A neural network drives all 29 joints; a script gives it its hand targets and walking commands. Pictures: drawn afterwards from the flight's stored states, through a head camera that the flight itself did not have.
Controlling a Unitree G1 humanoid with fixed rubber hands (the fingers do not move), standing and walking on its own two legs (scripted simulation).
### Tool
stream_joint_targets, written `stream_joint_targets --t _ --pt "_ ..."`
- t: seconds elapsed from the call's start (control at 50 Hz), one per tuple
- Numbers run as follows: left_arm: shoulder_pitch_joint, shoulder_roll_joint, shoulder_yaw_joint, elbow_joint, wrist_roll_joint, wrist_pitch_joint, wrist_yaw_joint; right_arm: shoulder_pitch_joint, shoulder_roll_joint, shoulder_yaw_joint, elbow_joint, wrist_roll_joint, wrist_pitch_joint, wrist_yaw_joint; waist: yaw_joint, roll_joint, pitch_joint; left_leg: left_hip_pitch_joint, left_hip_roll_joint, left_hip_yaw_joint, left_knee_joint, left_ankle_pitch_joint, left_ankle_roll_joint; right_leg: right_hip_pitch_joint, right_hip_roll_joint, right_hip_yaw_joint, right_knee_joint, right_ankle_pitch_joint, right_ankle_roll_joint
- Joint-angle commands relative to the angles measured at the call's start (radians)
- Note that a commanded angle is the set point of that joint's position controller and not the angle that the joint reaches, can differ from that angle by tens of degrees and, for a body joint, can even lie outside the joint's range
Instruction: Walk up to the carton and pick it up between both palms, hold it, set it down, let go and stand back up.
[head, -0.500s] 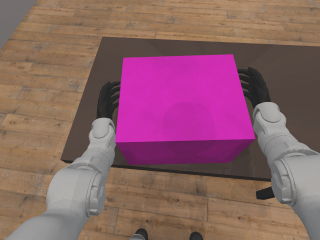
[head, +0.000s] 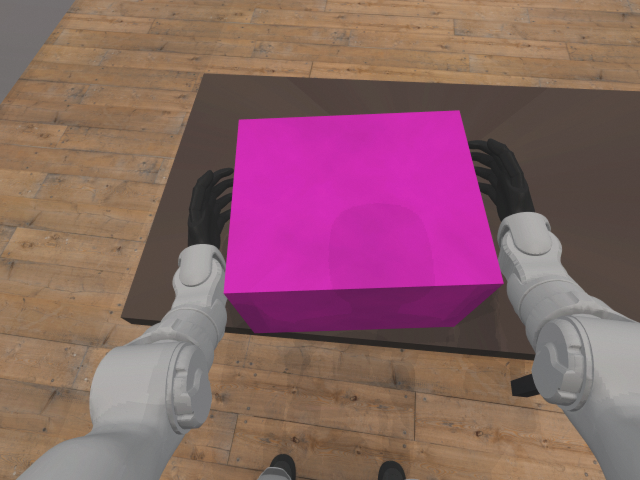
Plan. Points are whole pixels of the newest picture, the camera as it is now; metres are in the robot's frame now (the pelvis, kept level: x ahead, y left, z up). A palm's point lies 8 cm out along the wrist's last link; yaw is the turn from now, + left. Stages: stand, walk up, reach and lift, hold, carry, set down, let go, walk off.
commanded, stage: reach and lift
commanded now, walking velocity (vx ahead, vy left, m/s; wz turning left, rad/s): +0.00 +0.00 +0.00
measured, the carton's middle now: (351, 227) +0.45 +0.02 -0.03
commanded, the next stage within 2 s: none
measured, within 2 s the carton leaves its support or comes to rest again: leaves its support in 0.50 s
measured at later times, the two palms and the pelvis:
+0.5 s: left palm (197, 249) +0.38 +0.21 +0.01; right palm (512, 226) +0.42 -0.17 +0.03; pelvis -0.01 +0.00 +0.00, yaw +0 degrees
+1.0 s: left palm (167, 227) +0.37 +0.21 +0.09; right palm (544, 208) +0.40 -0.17 +0.11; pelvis -0.02 +0.00 +0.01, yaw +1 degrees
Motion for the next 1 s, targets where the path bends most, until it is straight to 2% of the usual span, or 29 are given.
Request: stream_joint_targets --t 0.0,0.02,0.06,0.08,0.1,0.12,0.16,0.18,0.24,0.28,0.3,0.32,0.36,0.42,0.46,0.5,0.52,0.56,0.58,0.66,0.68,0.72,0.76,0.78,0.82,0.84,0.86,0.92,0.98 --pt "-0.408 -0.439 -0.171 -0.050 0.193 -0.015 -0.142 -0.235 0.614 0.174 -0.054 -0.118 -0.038 0.113 -0.019 -0.016 -0.491 0.254 -0.057 0.207 -0.050 0.328 0.043 0.537 -0.004 -0.078 -0.022 0.543 0.015" --pt "-0.374 -0.435 -0.173 -0.054 0.186 -0.014 -0.143 -0.236 0.626 0.211 -0.069 -0.100 -0.037 0.114 0.006 -0.038 -0.506 0.232 -0.058 0.202 -0.046 0.327 0.048 0.548 -0.008 -0.070 -0.020 0.555 0.014" --pt "-0.409 -0.455 -0.203 -0.078 0.164 -0.021 -0.143 -0.253 0.629 0.214 -0.106 -0.109 -0.041 0.107 -0.028 -0.015 -0.544 0.259 -0.057 0.189 -0.040 0.343 0.040 0.554 0.001 -0.084 -0.016 0.569 0.016" --pt "-0.406 -0.444 -0.191 -0.094 0.170 -0.019 -0.137 -0.236 0.635 0.217 -0.072 -0.105 -0.029 0.109 -0.008 -0.014 -0.519 0.252 -0.061 0.192 -0.043 0.329 0.045 0.556 -0.005 -0.075 -0.016 0.563 0.014" --pt "-0.386 -0.470 -0.210 -0.115 0.153 -0.016 -0.134 -0.242 0.640 0.246 -0.122 -0.092 -0.034 0.107 -0.007 -0.014 -0.560 0.286 -0.059 0.176 -0.033 0.392 0.037 0.568 0.006 -0.085 -0.009 0.600 0.011" --pt "-0.415 -0.470 -0.218 -0.099 0.146 -0.014 -0.140 -0.261 0.637 0.242 -0.132 -0.088 -0.032 0.103 -0.022 -0.032 -0.531 0.278 -0.058 0.188 -0.037 0.360 0.039 0.556 0.011 -0.083 -0.013 0.574 0.018" --pt "-0.444 -0.469 -0.216 -0.115 0.139 -0.028 -0.143 -0.294 0.656 0.261 -0.124 -0.082 -0.042 0.104 -0.009 -0.043 -0.551 0.233 -0.063 0.181 -0.045 0.335 0.047 0.594 0.002 -0.077 -0.004 0.585 0.023" --pt "-0.430 -0.485 -0.226 -0.102 0.131 -0.022 -0.145 -0.281 0.662 0.256 -0.141 -0.075 -0.031 0.103 -0.028 -0.035 -0.548 0.262 -0.063 0.182 -0.047 0.335 0.046 0.585 0.005 -0.079 -0.014 0.574 0.022" --pt "-0.474 -0.519 -0.286 -0.152 0.100 -0.027 -0.137 -0.314 0.674 0.286 -0.189 -0.063 -0.032 0.102 -0.027 0.010 -0.604 0.305 -0.064 0.168 -0.034 0.361 0.033 0.565 0.012 -0.092 -0.019 0.553 0.015" --pt "-0.467 -0.507 -0.288 -0.130 0.085 -0.026 -0.137 -0.308 0.682 0.300 -0.187 -0.058 -0.021 0.102 -0.026 -0.019 -0.596 0.251 -0.069 0.166 -0.044 0.306 0.044 0.584 0.003 -0.079 -0.017 0.537 0.017" --pt "-0.477 -0.506 -0.294 -0.110 0.074 -0.023 -0.143 -0.327 0.685 0.308 -0.192 -0.055 -0.016 0.096 -0.043 -0.029 -0.576 0.237 -0.071 0.160 -0.046 0.285 0.047 0.593 0.004 -0.084 -0.013 0.521 0.022" --pt "-0.452 -0.517 -0.298 -0.130 0.073 -0.022 -0.138 -0.313 0.705 0.335 -0.209 -0.029 -0.009 0.100 -0.017 -0.037 -0.565 0.242 -0.069 0.159 -0.056 0.278 0.051 0.615 -0.003 -0.076 -0.017 0.518 0.024" --pt "-0.493 -0.532 -0.332 -0.160 0.053 -0.027 -0.136 -0.329 0.708 0.346 -0.243 -0.016 0.003 0.100 -0.042 -0.023 -0.608 0.241 -0.074 0.154 -0.057 0.256 0.048 0.613 -0.001 -0.072 -0.019 0.489 0.021" --pt "-0.516 -0.555 -0.366 -0.166 0.027 -0.028 -0.131 -0.354 0.743 0.391 -0.298 0.012 0.018 0.101 -0.030 -0.017 -0.652 0.274 -0.075 0.148 -0.042 0.274 0.048 0.579 0.009 -0.078 -0.018 0.461 0.020" --pt "-0.508 -0.584 -0.404 -0.173 -0.007 -0.019 -0.133 -0.297 0.752 0.421 -0.311 0.031 0.041 0.099 -0.056 -0.043 -0.647 0.275 -0.077 0.135 -0.046 0.266 0.050 0.597 0.010 -0.079 -0.021 0.458 0.024" --pt "-0.522 -0.599 -0.403 -0.200 0.002 -0.012 -0.132 -0.321 0.753 0.419 -0.336 0.045 0.057 0.102 -0.062 -0.016 -0.632 0.278 -0.081 0.130 -0.055 0.242 0.049 0.599 0.006 -0.080 -0.029 0.404 0.024" --pt "-0.548 -0.621 -0.417 -0.248 -0.003 -0.017 -0.128 -0.354 0.777 0.448 -0.411 0.060 0.060 0.101 -0.058 -0.019 -0.667 0.288 -0.086 0.126 -0.058 0.251 0.044 0.627 0.003 -0.074 -0.031 0.409 0.028" --pt "-0.549 -0.625 -0.434 -0.276 -0.006 -0.007 -0.121 -0.326 0.793 0.460 -0.402 0.075 0.078 0.101 -0.054 -0.001 -0.679 0.299 -0.088 0.121 -0.056 0.254 0.041 0.615 0.004 -0.070 -0.029 0.410 0.023" --pt "-0.534 -0.652 -0.449 -0.291 -0.012 0.004 -0.121 -0.307 0.804 0.475 -0.417 0.086 0.093 0.099 -0.057 0.024 -0.688 0.319 -0.090 0.124 -0.056 0.267 0.037 0.610 0.010 -0.071 -0.038 0.410 0.024" --pt "-0.556 -0.654 -0.467 -0.392 -0.034 0.029 -0.111 -0.300 0.840 0.535 -0.481 0.143 0.147 0.093 -0.059 0.007 -0.660 0.334 -0.100 0.114 -0.068 0.253 0.042 0.664 0.010 -0.056 -0.044 0.400 0.025" --pt "-0.569 -0.667 -0.482 -0.405 -0.040 0.041 -0.112 -0.286 0.831 0.531 -0.493 0.144 0.161 0.088 -0.083 0.006 -0.657 0.358 -0.100 0.102 -0.066 0.253 0.042 0.646 0.015 -0.061 -0.049 0.388 0.026" --pt "-0.549 -0.685 -0.482 -0.404 -0.021 0.071 -0.112 -0.281 0.826 0.518 -0.480 0.160 0.194 0.090 -0.075 0.042 -0.574 0.387 -0.100 0.097 -0.090 0.222 0.031 0.620 0.019 -0.069 -0.084 0.270 0.016" --pt "-0.542 -0.681 -0.490 -0.391 -0.033 0.094 -0.113 -0.272 0.831 0.546 -0.498 0.170 0.225 0.090 -0.072 0.022 -0.549 0.386 -0.101 0.095 -0.096 0.193 0.037 0.627 0.013 -0.055 -0.089 0.262 0.015" --pt "-0.535 -0.676 -0.475 -0.402 -0.024 0.106 -0.115 -0.331 0.829 0.543 -0.556 0.180 0.228 0.093 -0.053 0.001 -0.520 0.382 -0.096 0.097 -0.104 0.186 0.043 0.626 0.014 -0.055 -0.092 0.225 0.016" --pt "-0.544 -0.675 -0.495 -0.421 -0.040 0.132 -0.116 -0.314 0.825 0.538 -0.559 0.200 0.259 0.092 -0.076 0.001 -0.467 0.382 -0.102 0.087 -0.119 0.148 0.044 0.630 0.013 -0.052 -0.111 0.188 0.013" --pt "-0.531 -0.677 -0.486 -0.454 -0.046 0.137 -0.117 -0.333 0.847 0.562 -0.617 0.209 0.269 0.091 -0.061 -0.019 -0.484 0.391 -0.107 0.100 -0.119 0.180 0.050 0.677 0.008 -0.035 -0.107 0.233 0.015" --pt "-0.531 -0.668 -0.473 -0.434 -0.031 0.153 -0.120 -0.302 0.837 0.540 -0.553 0.210 0.290 0.087 -0.079 -0.006 -0.412 0.376 -0.112 0.092 -0.134 0.146 0.046 0.682 0.003 -0.040 -0.121 0.204 0.015" --pt "-0.536 -0.678 -0.481 -0.505 -0.041 0.178 -0.120 -0.319 0.858 0.564 -0.607 0.239 0.316 0.091 -0.054 -0.007 -0.448 0.425 -0.112 0.084 -0.145 0.177 0.045 0.704 0.008 -0.029 -0.131 0.220 0.012" --pt "-0.505 -0.676 -0.479 -0.489 -0.028 0.231 -0.133 -0.302 0.834 0.537 -0.586 0.248 0.353 0.081 -0.079 -0.029 -0.313 0.447 -0.116 0.082 -0.179 0.136 0.042 0.698 0.008 -0.027 -0.178 0.144 0.010"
